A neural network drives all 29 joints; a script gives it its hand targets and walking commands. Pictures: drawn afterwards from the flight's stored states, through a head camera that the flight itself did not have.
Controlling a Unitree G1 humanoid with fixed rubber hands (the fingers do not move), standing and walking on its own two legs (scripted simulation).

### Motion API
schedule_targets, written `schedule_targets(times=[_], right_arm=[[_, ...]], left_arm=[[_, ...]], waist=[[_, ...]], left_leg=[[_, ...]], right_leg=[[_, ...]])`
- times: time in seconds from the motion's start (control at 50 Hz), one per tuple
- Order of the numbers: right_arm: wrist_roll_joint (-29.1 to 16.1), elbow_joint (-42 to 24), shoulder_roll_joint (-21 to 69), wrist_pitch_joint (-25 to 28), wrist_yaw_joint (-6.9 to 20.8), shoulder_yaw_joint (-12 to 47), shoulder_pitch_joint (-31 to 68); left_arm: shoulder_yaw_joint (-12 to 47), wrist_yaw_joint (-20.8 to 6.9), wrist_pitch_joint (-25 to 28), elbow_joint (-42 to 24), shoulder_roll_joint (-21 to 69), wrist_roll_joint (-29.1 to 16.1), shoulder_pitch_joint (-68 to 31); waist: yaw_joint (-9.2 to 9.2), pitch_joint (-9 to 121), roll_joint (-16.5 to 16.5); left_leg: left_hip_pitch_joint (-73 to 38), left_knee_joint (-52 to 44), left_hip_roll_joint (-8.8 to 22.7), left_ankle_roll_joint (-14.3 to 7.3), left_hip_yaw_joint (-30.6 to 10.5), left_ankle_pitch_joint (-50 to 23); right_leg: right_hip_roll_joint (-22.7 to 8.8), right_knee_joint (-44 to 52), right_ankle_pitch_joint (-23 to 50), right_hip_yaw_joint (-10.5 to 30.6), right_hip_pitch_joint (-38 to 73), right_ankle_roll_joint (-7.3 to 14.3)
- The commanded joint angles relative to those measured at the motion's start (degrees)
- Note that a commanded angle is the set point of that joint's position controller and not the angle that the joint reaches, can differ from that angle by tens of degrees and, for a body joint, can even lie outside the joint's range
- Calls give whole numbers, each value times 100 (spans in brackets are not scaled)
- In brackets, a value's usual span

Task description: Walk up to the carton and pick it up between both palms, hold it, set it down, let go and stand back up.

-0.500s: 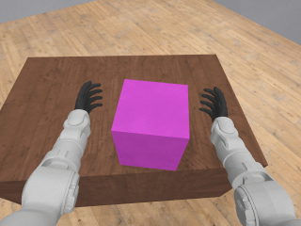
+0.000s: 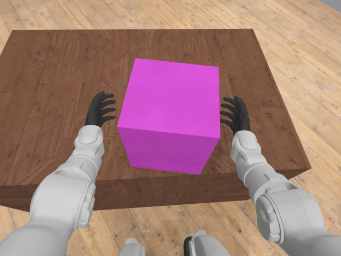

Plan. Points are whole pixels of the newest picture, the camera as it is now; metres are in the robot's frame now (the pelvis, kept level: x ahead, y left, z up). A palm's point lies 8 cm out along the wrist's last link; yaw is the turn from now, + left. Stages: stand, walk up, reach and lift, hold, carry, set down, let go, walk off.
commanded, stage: reach and lift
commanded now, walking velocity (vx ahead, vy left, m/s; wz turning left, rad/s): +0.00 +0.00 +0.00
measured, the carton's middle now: (170, 122) +0.45 -0.03 -0.04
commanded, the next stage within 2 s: none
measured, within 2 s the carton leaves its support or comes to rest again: neither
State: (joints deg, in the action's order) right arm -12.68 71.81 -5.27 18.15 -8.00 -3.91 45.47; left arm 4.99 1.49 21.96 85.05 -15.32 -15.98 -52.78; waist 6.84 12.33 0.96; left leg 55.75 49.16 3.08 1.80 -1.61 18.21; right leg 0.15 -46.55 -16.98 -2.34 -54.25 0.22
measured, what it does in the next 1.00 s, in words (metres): stands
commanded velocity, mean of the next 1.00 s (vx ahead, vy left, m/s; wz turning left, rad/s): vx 0.00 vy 0.00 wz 0.00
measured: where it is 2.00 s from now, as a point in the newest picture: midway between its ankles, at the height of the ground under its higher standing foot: outside the picture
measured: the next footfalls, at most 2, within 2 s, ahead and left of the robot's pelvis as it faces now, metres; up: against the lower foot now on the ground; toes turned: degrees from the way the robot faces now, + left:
none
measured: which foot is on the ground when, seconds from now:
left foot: down 0.00-1.00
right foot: down 0.00-1.00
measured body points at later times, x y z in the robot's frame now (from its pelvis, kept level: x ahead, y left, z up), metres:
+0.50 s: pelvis +0.00 +0.01 -0.05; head +0.13 +0.03 +0.38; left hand +0.46 +0.15 -0.06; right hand +0.42 -0.18 -0.05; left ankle +0.03 +0.14 -0.69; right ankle +0.04 -0.12 -0.69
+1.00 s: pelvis -0.01 +0.01 -0.04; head +0.11 +0.02 +0.40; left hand +0.45 +0.13 -0.03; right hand +0.40 -0.17 -0.04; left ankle +0.03 +0.14 -0.69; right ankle +0.04 -0.12 -0.69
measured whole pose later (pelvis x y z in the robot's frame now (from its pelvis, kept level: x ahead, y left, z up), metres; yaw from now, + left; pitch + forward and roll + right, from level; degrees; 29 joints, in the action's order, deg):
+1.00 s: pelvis -0.01 +0.01 -0.04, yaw -1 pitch +25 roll -3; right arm 8.5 72.7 2.2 27.3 -9.4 -27.2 46.2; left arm -13.7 4.0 28.2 84.7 -7.5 2.4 -54.0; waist 5.3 11.7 3.1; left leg 63.9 63.7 2.3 1.6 -4.3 24.7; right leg 0.8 -59.3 -22.6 -2.4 -61.6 -0.8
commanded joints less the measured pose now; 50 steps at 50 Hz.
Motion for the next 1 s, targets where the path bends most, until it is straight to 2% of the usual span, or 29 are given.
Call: schedule_targets(times=[0.0, 0.02, 0.04, 0.06, 0.12, 0.18, 0.2, 0.22, 0.24, 0.26, 0.3, 0.36, 0.4, 0.42, 0.5, 0.54, 0.58, 0.64, 0.66, 0.7, 0.72, 0.74, 0.76, 0.8, 0.86, 0.9, 0.92, 0.96, 0.98], right_arm=[[130, -1325, -968, 709, -62, -200, 2703], [193, -1648, -939, 760, -83, -166, 2884], [203, -1348, -1025, 816, -91, -212, 2837], [280, -1386, -1001, 845, -97, -174, 2973], [168, -1639, -763, 938, -125, -184, 3013], [306, -2027, -779, 888, -123, -107, 2844], [289, -2215, -752, 874, -136, -101, 2785], [182, -2050, -668, 756, -121, -21, 2775], [233, -2024, -803, 761, -170, -229, 2841], [128, -2046, -669, 727, -161, 43, 2835], [154, -2137, -588, 656, -235, -3, 2870], [287, -2117, -516, 683, -205, -148, 2941], [354, -1892, -715, 747, -201, -251, 2736], [309, -1787, -470, 741, -218, -190, 2665], [444, -1540, -416, 874, -217, -380, 2543], [455, -785, -514, 887, -186, -363, 2511], [665, -759, -482, 939, -178, -503, 2695], [671, -853, -317, 1044, -171, -687, 3005], [752, -917, -261, 1097, -173, -661, 3042], [780, -854, -13, 1158, -164, -597, 3121], [928, -698, 27, 1172, -150, -773, 3031], [930, -542, -19, 1169, -124, -756, 2963], [994, -339, 89, 1198, -113, -836, 2696], [1273, -623, 166, 1277, -85, -1103, 3012], [1946, -624, 1224, 1213, 122, -1297, 3290], [2583, -715, 2704, 1239, 340, -1330, 3461], [2991, -617, 3602, 1178, 539, -1329, 3428], [3627, -466, 4610, 1210, 850, -1098, 3199], [3768, -200, 4508, 1222, 898, -1104, 3104]], left_arm=[[-260, -22, 760, -1354, -1024, -2, -3287], [-364, -57, 763, -1342, -1205, -13, -3465], [-356, -40, 791, -1186, -1053, -1, -3247], [-429, -55, 810, -1132, -1062, 0, -3386], [-14, -30, 896, -1360, -895, -97, -3481], [-72, -15, 876, -1879, -868, -186, -3349], [-181, 7, 886, -2013, -893, -207, -3264], [-402, 35, 801, -1856, -984, -99, -3295], [-348, 52, 729, -1905, -952, -42, -3201], [-298, 48, 709, -2020, -933, -52, -3299], [-169, -22, 608, -1908, -674, -70, -3046], [-224, 22, 664, -2422, -542, -37, -3267], [-253, 103, 623, -2511, -397, 159, -3041], [-276, 87, 576, -2466, -281, 195, -3024], [-504, 190, 504, -2543, -100, 630, -2872], [-500, 245, 465, -2209, 141, 820, -2927], [-451, 260, 430, -1905, 397, 798, -2839], [-689, 352, 510, -1877, 308, 1041, -3113], [-820, 321, 515, -1905, 411, 1016, -3051], [-860, 311, 627, -1906, 567, 1200, -3210], [-877, 302, 621, -1716, 722, 1176, -3053], [-960, 290, 611, -1646, 551, 1413, -3029], [-953, 297, 603, -1758, 758, 1484, -2889], [-1051, 325, 666, -1775, 842, 1492, -3191], [-1117, 75, 772, -1260, 1657, 1823, -3342], [-1303, -174, 894, -1111, 2705, 2259, -3510], [-1145, -362, 973, -1004, 3248, 2464, -3860], [-1182, -630, 1215, -509, 4126, 2846, -3701], [-1183, -697, 1260, 3, 4304, 2896, -3350]], waist=[[74, 5432, 685], [3, 5678, 494], [43, 5701, 497], [49, 5632, 339], [60, 5913, 749], [62, 6356, 443], [-7, 6542, 493], [-173, 6422, 452], [-65, 6368, 546], [-199, 6300, 657], [-21, 6193, 485], [-28, 6262, 529], [71, 6252, 838], [132, 6191, 736], [61, 5933, 1037], [109, 5308, 1274], [125, 4983, 948], [-78, 4955, 963], [-38, 5007, 717], [-101, 5042, 839], [66, 4864, 774], [-98, 4772, 1013], [-18, 4737, 969], [-43, 4800, 1046], [-54, 4667, 638], [-67, 4515, 628], [148, 4284, 651], [59, 4380, 570], [143, 4310, 522]], left_leg=[[-2528, 315, -336, 259, 230, -2048], [-2031, 439, -363, 222, 332, -2163], [-1778, 546, -411, 224, 344, -2085], [-1535, 488, -391, 243, 332, -1781], [-1645, 666, -371, 248, 234, -1584], [-1343, 958, -414, 169, 317, -1578], [-1308, 1039, -419, 152, 359, -1824], [-1189, 952, -394, 109, 372, -1521], [-1197, 1067, -410, 133, 322, -1461], [-1310, 1089, -430, 117, 411, -1381], [-1102, 1186, -436, 114, 349, -1435], [-1337, 1306, -405, 170, 260, -1582], [-2018, 1317, -365, 294, 98, -1974], [-2123, 1353, -362, 309, 93, -2176], [-2761, 1351, -336, 405, -24, -2809], [-3172, 1209, -277, 486, -207, -2709], [-2830, 1202, -287, 395, -243, -2408], [-2703, 1130, -283, 351, -201, -2355], [-2631, 1134, -310, 359, -37, -2631], [-2633, 1151, -300, 378, -51, -2824], [-2641, 1041, -282, 382, -94, -2737], [-2742, 1008, -269, 374, -177, -2639], [-2879, 916, -227, 426, -189, -2657], [-2829, 981, -241, 460, -209, -2551], [-2354, 836, -257, 248, -60, -1678], [-2148, 784, -264, 189, -43, -1318], [-1892, 739, -313, 163, -70, -997], [-1690, 714, -387, 91, 64, -979], [-1808, 747, -400, 122, 91, -981]], right_leg=[[155, 77, 2331, -46, 1627, -185], [93, -135, 2722, -7, 2012, -187], [122, -318, 2882, 40, 2055, -230], [93, -311, 2573, 67, 2129, -246], [100, -444, 1877, 35, 1546, -157], [89, -622, 1956, 25, 1740, -268], [97, -720, 2244, 93, 1907, -258], [140, -716, 1798, 198, 1926, -273], [100, -747, 1804, 174, 1899, -230], [94, -735, 1664, 96, 1835, -273], [86, -799, 1861, 127, 1859, -279], [160, -925, 1799, -8, 1487, -275], [196, -996, 2018, -84, 1187, -174], [252, -960, 2131, -87, 1208, -192], [363, -997, 2337, -215, 831, -158], [324, -781, 1798, -291, 366, -136], [301, -740, 1674, -266, 274, -103], [384, -728, 1599, -318, 273, -56], [372, -723, 1949, -298, 546, -97], [325, -773, 2158, -209, 652, -34], [382, -623, 1976, -268, 646, -57], [369, -674, 1892, -239, 567, -41], [375, -560, 1810, -257, 687, -7], [363, -674, 1549, -346, 252, 21], [234, -400, 1124, -286, 713, 1], [199, -426, 1026, -308, 940, 3], [215, -341, 733, -303, 879, -5], [178, -326, 1019, -209, 1445, 14], [150, -313, 1311, -218, 1706, 14]])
